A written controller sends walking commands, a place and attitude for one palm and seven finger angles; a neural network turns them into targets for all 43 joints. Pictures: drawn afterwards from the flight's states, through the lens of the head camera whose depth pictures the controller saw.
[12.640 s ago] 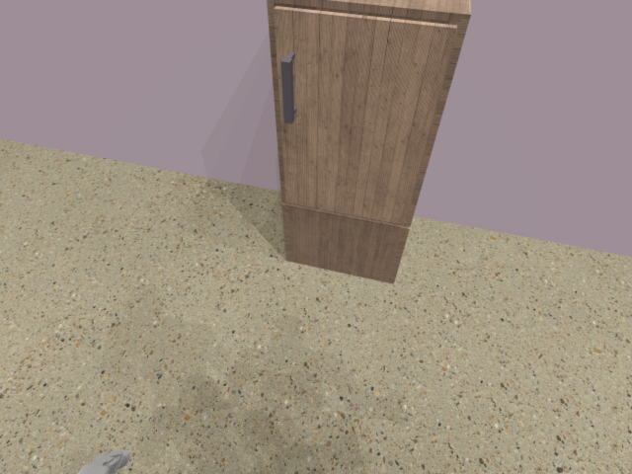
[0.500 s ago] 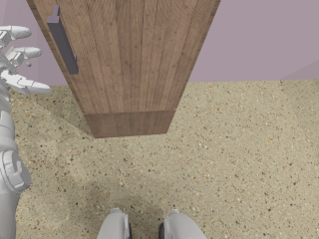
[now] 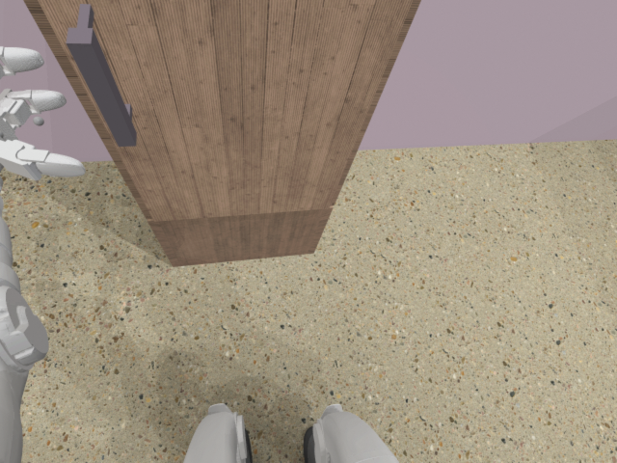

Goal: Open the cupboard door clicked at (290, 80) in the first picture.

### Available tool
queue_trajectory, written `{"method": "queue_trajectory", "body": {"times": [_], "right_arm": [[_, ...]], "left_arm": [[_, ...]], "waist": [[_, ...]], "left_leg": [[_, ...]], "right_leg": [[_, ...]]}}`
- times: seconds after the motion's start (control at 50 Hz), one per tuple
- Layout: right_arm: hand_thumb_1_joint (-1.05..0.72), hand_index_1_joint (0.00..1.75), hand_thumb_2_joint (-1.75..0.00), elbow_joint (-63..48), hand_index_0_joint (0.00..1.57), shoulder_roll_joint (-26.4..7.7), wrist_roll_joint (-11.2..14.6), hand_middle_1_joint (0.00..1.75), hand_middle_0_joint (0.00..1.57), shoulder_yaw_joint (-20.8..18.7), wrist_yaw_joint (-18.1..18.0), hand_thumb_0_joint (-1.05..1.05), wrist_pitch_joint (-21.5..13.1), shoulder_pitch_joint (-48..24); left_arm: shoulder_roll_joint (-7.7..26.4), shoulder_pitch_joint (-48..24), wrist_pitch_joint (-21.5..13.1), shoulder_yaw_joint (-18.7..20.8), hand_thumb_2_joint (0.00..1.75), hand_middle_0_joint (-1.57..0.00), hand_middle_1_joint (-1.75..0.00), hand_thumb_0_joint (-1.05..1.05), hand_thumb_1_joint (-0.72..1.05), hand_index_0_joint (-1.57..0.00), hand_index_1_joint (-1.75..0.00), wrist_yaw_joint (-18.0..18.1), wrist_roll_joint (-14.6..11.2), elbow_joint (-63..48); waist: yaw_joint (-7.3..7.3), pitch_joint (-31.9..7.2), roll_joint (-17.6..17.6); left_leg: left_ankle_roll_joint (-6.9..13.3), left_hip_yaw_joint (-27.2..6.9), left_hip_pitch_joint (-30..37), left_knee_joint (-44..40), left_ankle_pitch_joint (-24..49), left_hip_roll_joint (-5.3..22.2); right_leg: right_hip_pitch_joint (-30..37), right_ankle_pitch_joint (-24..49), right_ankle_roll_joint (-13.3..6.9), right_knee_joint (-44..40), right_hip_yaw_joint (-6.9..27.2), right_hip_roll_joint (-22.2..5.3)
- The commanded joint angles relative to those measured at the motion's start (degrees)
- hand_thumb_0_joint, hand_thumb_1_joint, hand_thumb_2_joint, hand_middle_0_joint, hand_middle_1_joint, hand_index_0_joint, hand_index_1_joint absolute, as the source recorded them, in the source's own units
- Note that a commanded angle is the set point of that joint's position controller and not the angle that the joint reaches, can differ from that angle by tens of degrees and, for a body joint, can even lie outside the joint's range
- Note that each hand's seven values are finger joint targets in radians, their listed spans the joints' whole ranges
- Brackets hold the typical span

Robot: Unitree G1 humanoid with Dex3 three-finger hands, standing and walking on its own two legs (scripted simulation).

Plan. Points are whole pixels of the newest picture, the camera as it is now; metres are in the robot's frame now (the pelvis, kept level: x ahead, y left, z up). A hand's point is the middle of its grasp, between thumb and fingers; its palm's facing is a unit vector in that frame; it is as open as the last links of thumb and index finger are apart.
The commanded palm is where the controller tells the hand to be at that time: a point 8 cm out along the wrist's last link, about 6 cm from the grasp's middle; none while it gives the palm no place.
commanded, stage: move the hooked fingers beside the handle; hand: left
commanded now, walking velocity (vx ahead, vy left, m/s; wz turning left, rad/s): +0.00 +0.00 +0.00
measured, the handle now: (108, 83) +0.56 +0.20 +0.08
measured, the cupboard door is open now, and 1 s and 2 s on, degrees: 0 0 0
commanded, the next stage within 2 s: slide the fingers in behind the handle in 0.50 s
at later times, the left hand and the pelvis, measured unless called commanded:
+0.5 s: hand (49, 110) +0.52 +0.25 +0.08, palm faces +0.08 -1.00 +0.00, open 14.0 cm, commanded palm +0.50 +0.29 +0.08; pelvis -0.01 +0.00 -0.01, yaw +1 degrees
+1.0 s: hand (82, 115) +0.51 +0.22 +0.08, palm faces +0.06 -1.00 +0.00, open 14.0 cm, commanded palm +0.50 +0.26 +0.08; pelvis -0.01 -0.01 +0.00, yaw +1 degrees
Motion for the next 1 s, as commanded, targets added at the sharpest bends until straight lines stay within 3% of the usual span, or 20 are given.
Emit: {"method": "queue_trajectory", "body": {"times": [0.0,0.06,0.08,0.12,0.18,0.26,0.28,0.36,0.42,0.46,0.54,0.56,0.64,0.72,0.74,0.78,0.84,0.9,0.92,0.98], "right_arm": [[-0.9,0.3,-0.9,-0.6,0.2,-11.71,-0.33,0.3,0.2,-5.19,-0.65,0.0,-0.9,10.16],[-0.9,0.3,-0.9,-0.01,0.2,-11.9,0.06,0.3,0.2,-5.04,-0.83,0.0,-0.65,10.04],[-0.9,0.3,-0.9,0.09,0.2,-11.76,0.19,0.3,0.2,-4.78,-0.86,0.0,-0.42,9.9],[-0.9,0.3,-0.9,-0.23,0.2,-11.9,0.23,0.3,0.2,-4.63,-0.88,0.0,-0.44,9.76],[-0.9,0.3,-0.9,-0.65,0.2,-12.02,-0.05,0.3,0.2,-4.7,-1.07,0.0,-0.54,9.86],[-0.9,0.3,-0.9,-0.7,0.2,-11.87,-0.49,0.3,0.2,-4.85,-0.89,0.0,-0.94,9.73],[-0.9,0.3,-0.9,-0.66,0.2,-11.62,-0.44,0.3,0.2,-4.87,-0.68,0.0,-1.12,9.47],[-0.9,0.3,-0.9,-0.28,0.2,-11.88,-0.42,0.3,0.2,-4.77,-0.66,0.0,-1.05,9.42],[-0.9,0.3,-0.9,-0.65,0.2,-11.8,-0.08,0.3,0.2,-4.36,-0.64,0.0,-0.63,9.31],[-0.9,0.3,-0.9,-0.88,0.2,-11.86,-0.01,0.3,0.2,-4.25,-0.81,0.0,-0.48,9.47],[-0.9,0.3,-0.9,-0.84,0.2,-11.6,-0.13,0.3,0.2,-4.39,-0.9,0.0,-0.58,9.75],[-0.9,0.3,-0.9,-0.57,0.2,-11.86,-0.12,0.3,0.2,-4.59,-1.02,0.0,-0.55,9.89],[-0.9,0.3,-0.9,-0.11,0.2,-11.47,0.02,0.3,0.2,-4.44,-0.97,0.0,-1.01,9.95],[-0.9,0.3,-0.9,0.01,0.2,-11.61,-0.07,0.3,0.2,-4.7,-0.9,0.0,-1.07,10.36],[-0.9,0.3,-0.9,-0.25,0.2,-11.36,-0.19,0.3,0.2,-4.61,-0.78,0.0,-1.11,10.42],[-0.9,0.3,-0.9,-0.19,0.2,-10.96,-0.19,0.3,0.2,-4.77,-0.47,0.0,-1.14,10.0],[-0.9,0.3,-0.9,-0.06,0.2,-11.05,-0.16,0.3,0.2,-4.81,-0.37,0.0,-1.08,10.18],[-0.9,0.3,-0.9,-0.13,0.2,-10.88,0.02,0.3,0.2,-4.97,-0.22,0.0,-1.18,9.56],[-0.9,0.3,-0.9,0.01,0.2,-10.82,0.16,0.3,0.2,-4.95,-0.26,0.0,-1.27,9.41],[-0.9,0.3,-0.9,0.49,0.2,-10.87,0.07,0.3,0.2,-4.84,-0.38,0.0,-1.51,9.55]], "left_arm": [[17.46,-28.46,-8.21,1.5,0.3,-0.3,-1.2,0.0,-0.5,-0.3,-1.2,1.46,-1.58,-17.84],[15.28,-25.69,-6.09,-0.12,0.3,-0.3,-1.2,0.0,-0.5,-0.3,-1.2,0.78,-1.45,-11.64],[12.29,-25.44,-4.73,-2.85,0.3,-0.3,-1.2,0.0,-0.5,-0.3,-1.2,0.43,-1.33,-9.32],[10.23,-25.06,-2.77,-5.02,0.3,-0.3,-1.2,0.0,-0.5,-0.3,-1.2,0.02,-0.97,-6.93],[10.43,-25.79,-2.83,-4.49,0.3,-0.3,-1.2,0.0,-0.5,-0.3,-1.2,0.42,-1.3,-8.37],[13.92,-30.62,-6.66,-1.33,0.3,-0.3,-1.2,0.0,-0.5,-0.3,-1.2,2.23,-1.73,-14.32],[12.89,-29.91,-7.13,-1.53,0.3,-0.3,-1.2,0.0,-0.5,-0.3,-1.2,2.62,-1.74,-13.76],[16.22,-30.57,-7.46,0.14,0.3,-0.3,-1.2,0.0,-0.5,-0.3,-1.2,3.98,-0.07,-12.67],[14.69,-28.01,-5.23,-1.74,0.3,-0.3,-1.2,0.0,-0.5,-0.3,-1.2,3.71,0.6,-8.81],[15.04,-27.77,-4.6,-1.72,0.3,-0.3,-1.2,0.0,-0.5,-0.3,-1.2,3.26,0.56,-8.88],[12.83,-28.52,-5.24,-2.75,0.3,-0.3,-1.2,0.0,-0.5,-0.3,-1.2,2.41,-0.9,-11.37],[14.41,-28.79,-5.67,-1.43,0.3,-0.3,-1.2,0.0,-0.5,-0.3,-1.2,2.37,-1.05,-11.81],[11.2,-29.21,-5.82,-3.33,0.3,-0.3,-1.2,0.0,-0.5,-0.3,-1.2,2.31,-1.72,-10.03],[13.77,-27.21,-5.38,-1.43,0.3,-0.3,-1.2,0.0,-0.5,-0.3,-1.2,3.38,-0.89,-10.16],[13.08,-27.02,-5.74,-1.79,0.3,-0.3,-1.2,0.0,-0.5,-0.3,-1.2,3.58,-0.83,-11.48],[10.77,-27.38,-5.84,-3.15,0.3,-0.3,-1.2,0.0,-0.5,-0.3,-1.2,4.15,-0.78,-12.19],[11.58,-27.87,-6.14,-2.37,0.3,-0.3,-1.2,0.0,-0.5,-0.3,-1.2,5.08,-0.77,-12.66],[9.58,-27.7,-6.13,-3.71,0.3,-0.3,-1.2,0.0,-0.5,-0.3,-1.2,5.53,-0.65,-12.55],[8.43,-28.78,-6.12,-4.86,0.3,-0.3,-1.2,0.0,-0.5,-0.3,-1.2,5.68,-0.73,-12.44],[9.07,-30.27,-6.32,-4.25,0.3,-0.3,-1.2,0.0,-0.5,-0.3,-1.2,6.55,-0.51,-11.06]], "waist": [[0.47,-31.21,15.3],[-0.03,-27.9,13.89],[-0.86,-25.93,13.08],[-1.14,-22.93,11.92],[-1.07,-24.58,11.09],[-0.55,-29.91,12.35],[-0.53,-30.38,12.37],[-0.24,-30.4,13.58],[-0.4,-27.32,12.12],[-0.14,-27.88,13.01],[-0.85,-28.44,11.5],[-0.65,-29.35,10.7],[-1.37,-26.46,9.8],[-0.21,-28.08,10.11],[0.3,-29.33,12.23],[-0.05,-29.65,11.83],[-0.33,-28.36,9.76],[-0.41,-27.56,10.2],[-1.13,-26.83,9.95],[-1.45,-26.3,9.47]], "left_leg": [[-2.04,-7.29,37.27,-4.25,31.85,0.35],[-1.91,-7.27,35.88,-4.63,30.75,0.36],[-1.84,-7.37,35.15,-5.01,29.47,0.31],[-1.63,-7.6,33.05,-5.61,26.03,0.21],[-1.62,-7.88,33.89,-5.21,27.8,0.27],[-1.98,-8.3,35.71,-4.19,30.17,0.3],[-1.9,-8.11,35.69,-3.86,29.75,0.17],[-2.06,-8.13,35.06,-3.72,29.05,0.19],[-1.65,-7.43,31.7,-4.23,25.88,-0.12],[-1.63,-7.3,32.08,-4.35,26.57,-0.15],[-1.36,-7.3,32.82,-4.09,27.48,-0.05],[-1.36,-7.23,32.54,-4.0,27.16,0.03],[-0.97,-6.9,30.09,-4.13,23.64,-0.29],[-0.95,-6.34,29.37,-3.99,24.64,-0.4],[-1.11,-6.35,30.69,-3.91,26.63,-0.57],[-1.12,-6.2,31.24,-3.6,26.81,-0.52],[-0.88,-6.09,29.64,-3.83,25.44,-0.58],[-1.01,-5.99,29.72,-4.09,23.99,-0.6],[-0.85,-5.82,29.14,-4.02,23.09,-0.71],[-0.8,-6.04,28.16,-3.83,21.95,-0.7]], "right_leg": [[0.47,17.84,-1.56,-4.18,0.13,1.18],[-0.53,17.02,-1.51,-4.73,-0.14,1.02],[-1.58,16.12,-1.41,-5.14,-0.4,0.93],[-2.76,14.01,-1.39,-5.51,-0.69,0.82],[-2.97,14.74,-1.46,-5.07,-0.74,0.67],[-1.78,16.12,-1.49,-3.59,-0.3,0.7],[-1.67,16.12,-1.46,-3.62,-0.17,0.76],[-1.5,15.56,-1.49,-3.24,-0.1,0.62],[-0.71,14.81,-1.3,-3.98,-0.08,0.62],[-0.43,15.47,-1.38,-3.9,-0.08,0.65],[-0.2,16.6,-1.38,-4.14,0.0,0.89],[0.48,16.71,-1.19,-4.17,0.15,0.84],[-0.22,14.89,-1.26,-4.47,0.29,0.89],[1.86,16.44,-1.17,-4.28,0.61,0.65],[1.9,17.5,-1.4,-3.77,0.53,0.71],[1.58,17.91,-1.13,-3.97,0.56,0.66],[3.11,18.13,-1.15,-4.12,0.66,0.84],[2.23,16.84,-1.07,-4.54,0.65,0.78],[1.93,16.53,-0.99,-4.74,0.89,0.73],[1.37,15.58,-0.99,-4.5,0.97,0.61]]}}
